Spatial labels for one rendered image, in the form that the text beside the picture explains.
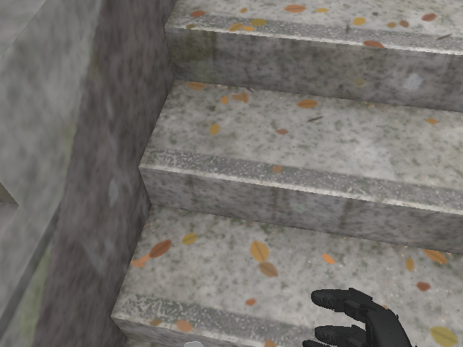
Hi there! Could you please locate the robot right hand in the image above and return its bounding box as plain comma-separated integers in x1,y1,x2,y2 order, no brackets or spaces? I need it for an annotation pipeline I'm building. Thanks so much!
302,288,417,347

